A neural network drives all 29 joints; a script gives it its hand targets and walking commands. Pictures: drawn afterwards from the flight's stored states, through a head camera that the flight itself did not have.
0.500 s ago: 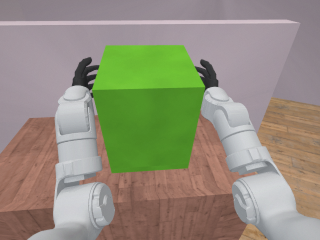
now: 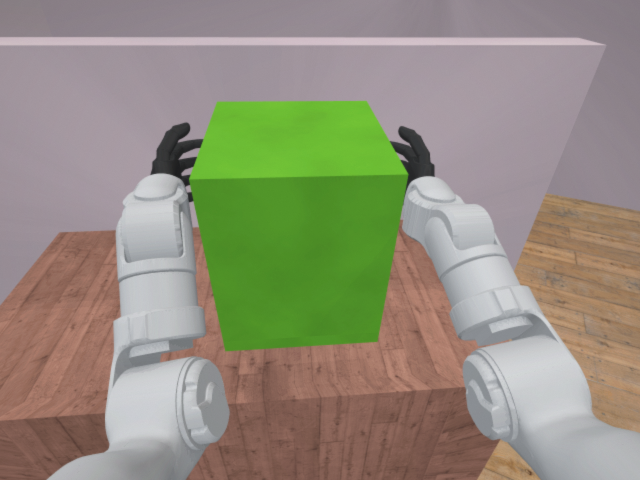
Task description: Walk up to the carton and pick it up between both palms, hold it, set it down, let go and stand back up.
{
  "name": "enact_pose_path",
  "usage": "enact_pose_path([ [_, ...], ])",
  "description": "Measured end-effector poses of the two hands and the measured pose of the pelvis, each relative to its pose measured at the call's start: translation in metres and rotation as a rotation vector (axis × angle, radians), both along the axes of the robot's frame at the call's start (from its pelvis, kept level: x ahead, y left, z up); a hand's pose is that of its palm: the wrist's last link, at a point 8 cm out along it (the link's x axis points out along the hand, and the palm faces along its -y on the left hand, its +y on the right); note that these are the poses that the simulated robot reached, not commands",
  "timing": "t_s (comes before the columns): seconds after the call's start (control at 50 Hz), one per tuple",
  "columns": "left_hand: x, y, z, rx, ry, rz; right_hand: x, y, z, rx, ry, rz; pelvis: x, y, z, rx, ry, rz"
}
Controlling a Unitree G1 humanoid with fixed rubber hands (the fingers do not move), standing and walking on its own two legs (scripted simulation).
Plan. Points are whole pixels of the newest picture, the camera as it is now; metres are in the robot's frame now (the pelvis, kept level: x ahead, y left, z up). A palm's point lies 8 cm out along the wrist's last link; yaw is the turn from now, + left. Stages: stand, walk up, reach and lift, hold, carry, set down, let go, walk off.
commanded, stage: set down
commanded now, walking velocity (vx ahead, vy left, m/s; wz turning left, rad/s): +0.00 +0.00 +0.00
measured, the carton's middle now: (297, 222) +0.39 +0.02 +0.20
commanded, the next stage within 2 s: none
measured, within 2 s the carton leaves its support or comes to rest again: neither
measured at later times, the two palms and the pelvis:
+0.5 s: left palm (169, 187) +0.41 +0.17 +0.25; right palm (395, 215) +0.39 -0.11 +0.20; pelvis +0.01 +0.02 +0.00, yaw +2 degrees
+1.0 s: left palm (189, 191) +0.44 +0.16 +0.23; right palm (403, 218) +0.40 -0.13 +0.19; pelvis +0.02 +0.02 +0.00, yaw +0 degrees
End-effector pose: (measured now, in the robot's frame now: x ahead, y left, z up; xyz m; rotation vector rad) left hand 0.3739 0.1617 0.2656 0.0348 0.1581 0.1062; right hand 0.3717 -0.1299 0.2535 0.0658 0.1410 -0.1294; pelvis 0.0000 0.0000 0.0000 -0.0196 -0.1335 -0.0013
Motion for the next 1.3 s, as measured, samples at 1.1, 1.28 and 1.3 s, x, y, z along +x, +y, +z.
enact_pose_path([
  [1.1,0.066,-0.003,-0.044,0.044,-0.089,-0.133,0.028,0.003,-0.065,0.005,-0.135,-0.143,0.018,0.021,0.002,-0.006,0.016,0.008],
  [1.28,0.077,-0.003,-0.052,0.049,-0.069,-0.158,0.031,0.003,-0.072,0.010,-0.118,-0.167,0.022,0.024,0.002,-0.007,0.024,0.003],
  [1.3,0.078,-0.003,-0.053,0.050,-0.067,-0.160,0.032,0.003,-0.073,0.012,-0.117,-0.169,0.022,0.025,0.002,-0.007,0.027,0.002],
])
